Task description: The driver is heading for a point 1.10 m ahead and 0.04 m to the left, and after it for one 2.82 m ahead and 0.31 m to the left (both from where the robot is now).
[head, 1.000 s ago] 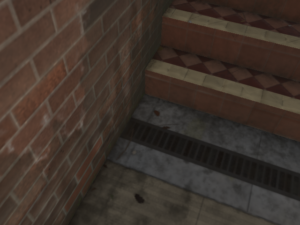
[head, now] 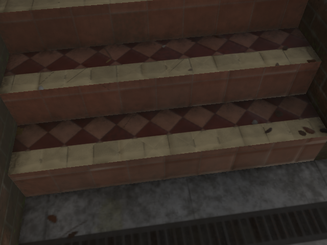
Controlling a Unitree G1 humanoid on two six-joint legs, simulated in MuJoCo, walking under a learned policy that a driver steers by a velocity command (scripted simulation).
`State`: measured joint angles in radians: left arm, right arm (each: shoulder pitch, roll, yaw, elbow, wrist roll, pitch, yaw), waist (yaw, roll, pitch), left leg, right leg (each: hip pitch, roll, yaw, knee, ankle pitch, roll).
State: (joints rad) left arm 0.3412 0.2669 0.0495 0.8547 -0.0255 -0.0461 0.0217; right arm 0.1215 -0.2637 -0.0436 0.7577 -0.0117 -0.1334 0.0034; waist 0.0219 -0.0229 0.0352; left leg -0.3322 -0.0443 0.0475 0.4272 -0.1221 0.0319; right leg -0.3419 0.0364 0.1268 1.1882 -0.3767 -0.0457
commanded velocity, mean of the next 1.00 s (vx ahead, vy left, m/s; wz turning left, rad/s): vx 0.19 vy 0.00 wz -0.12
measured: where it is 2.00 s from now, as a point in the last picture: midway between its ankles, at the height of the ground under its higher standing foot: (179, 244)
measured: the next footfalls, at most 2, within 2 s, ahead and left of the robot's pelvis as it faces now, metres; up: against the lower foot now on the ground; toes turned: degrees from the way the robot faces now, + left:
right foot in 0.34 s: +0.35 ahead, -0.17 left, +0.00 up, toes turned -5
left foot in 0.72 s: +0.32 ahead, +0.07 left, +0.00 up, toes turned -3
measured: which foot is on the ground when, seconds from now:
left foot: down 0.00-0.36, up 0.38-0.70, down 0.72-1.00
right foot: up 0.00-0.32, down 0.34-1.00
